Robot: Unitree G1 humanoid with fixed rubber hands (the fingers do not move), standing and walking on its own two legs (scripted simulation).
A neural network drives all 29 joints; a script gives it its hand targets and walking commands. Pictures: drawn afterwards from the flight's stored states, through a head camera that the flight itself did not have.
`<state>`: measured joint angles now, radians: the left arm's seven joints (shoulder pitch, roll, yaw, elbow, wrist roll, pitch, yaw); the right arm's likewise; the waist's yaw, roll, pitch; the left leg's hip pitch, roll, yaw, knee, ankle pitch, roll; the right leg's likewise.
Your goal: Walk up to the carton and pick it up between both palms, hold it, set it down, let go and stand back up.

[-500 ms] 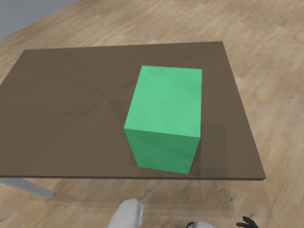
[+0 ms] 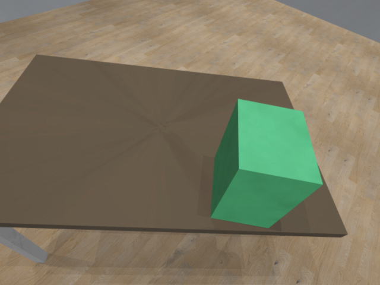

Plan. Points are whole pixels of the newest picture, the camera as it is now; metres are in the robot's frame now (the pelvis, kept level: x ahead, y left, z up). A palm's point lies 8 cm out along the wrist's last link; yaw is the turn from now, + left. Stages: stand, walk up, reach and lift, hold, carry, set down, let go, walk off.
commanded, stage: walk up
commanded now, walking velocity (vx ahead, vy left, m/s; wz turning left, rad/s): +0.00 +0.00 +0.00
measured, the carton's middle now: (254, 167) +0.40 -0.15 -0.02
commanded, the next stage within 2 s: none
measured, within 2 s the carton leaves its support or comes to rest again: neither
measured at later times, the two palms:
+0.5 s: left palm out of the picture -0.07 +0.23 -0.16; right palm out of the picture -0.07 -0.16 -0.15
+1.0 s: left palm out of the picture -0.11 +0.25 -0.17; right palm out of the picture -0.10 -0.24 -0.12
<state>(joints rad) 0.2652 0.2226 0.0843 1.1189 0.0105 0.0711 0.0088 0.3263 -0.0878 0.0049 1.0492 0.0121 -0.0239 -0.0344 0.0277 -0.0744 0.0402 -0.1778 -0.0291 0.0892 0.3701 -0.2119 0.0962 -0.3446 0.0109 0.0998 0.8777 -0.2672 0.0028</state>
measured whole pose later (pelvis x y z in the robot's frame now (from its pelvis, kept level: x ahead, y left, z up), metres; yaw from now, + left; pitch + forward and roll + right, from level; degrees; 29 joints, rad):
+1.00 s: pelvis -0.07 +0.01 +0.00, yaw -1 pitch -3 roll -5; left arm 0.34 0.24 0.06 1.13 0.04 0.08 -0.01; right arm 0.30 -0.15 -0.05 1.10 0.00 0.06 -0.07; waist -0.01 -0.04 0.04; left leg -0.25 -0.01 0.10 0.41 -0.15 0.07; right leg -0.41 -0.02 0.01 1.01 -0.32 0.06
